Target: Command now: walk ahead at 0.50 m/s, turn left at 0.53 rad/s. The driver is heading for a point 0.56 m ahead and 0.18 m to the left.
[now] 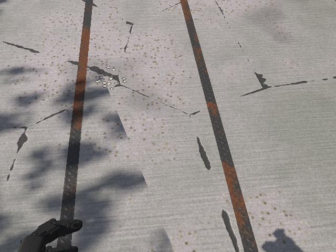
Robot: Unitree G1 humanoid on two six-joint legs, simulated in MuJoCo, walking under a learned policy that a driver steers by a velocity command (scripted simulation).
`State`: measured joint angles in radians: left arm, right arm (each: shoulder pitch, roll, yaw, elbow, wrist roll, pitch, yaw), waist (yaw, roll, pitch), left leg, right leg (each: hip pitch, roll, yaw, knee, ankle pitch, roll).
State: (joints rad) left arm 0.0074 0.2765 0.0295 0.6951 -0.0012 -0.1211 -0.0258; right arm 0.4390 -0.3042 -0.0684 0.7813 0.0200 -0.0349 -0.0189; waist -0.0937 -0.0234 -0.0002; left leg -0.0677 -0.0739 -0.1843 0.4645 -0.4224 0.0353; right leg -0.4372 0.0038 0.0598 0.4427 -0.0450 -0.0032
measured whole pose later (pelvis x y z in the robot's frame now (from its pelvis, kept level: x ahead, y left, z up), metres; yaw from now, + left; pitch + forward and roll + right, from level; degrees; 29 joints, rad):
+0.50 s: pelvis +0.25 +0.04 -0.01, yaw +18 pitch +2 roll -2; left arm 0.33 0.32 0.08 0.87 -0.03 -0.05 0.00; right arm 0.07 -0.28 -0.05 0.56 0.02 -0.02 0.05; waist 0.08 0.02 0.05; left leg -0.53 0.03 0.05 0.60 -0.13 0.10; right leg 0.09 -0.06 -0.25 0.38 -0.44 0.06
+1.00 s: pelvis +0.49 +0.13 +0.00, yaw +30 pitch +1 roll +1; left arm 0.07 0.27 0.03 0.74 0.04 -0.10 -0.03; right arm 0.31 -0.30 -0.06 0.72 0.00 -0.02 -0.02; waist -0.05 -0.01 0.03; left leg -0.13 -0.11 -0.14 0.59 -0.43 0.05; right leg -0.46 0.01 0.01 0.48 -0.01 -0.02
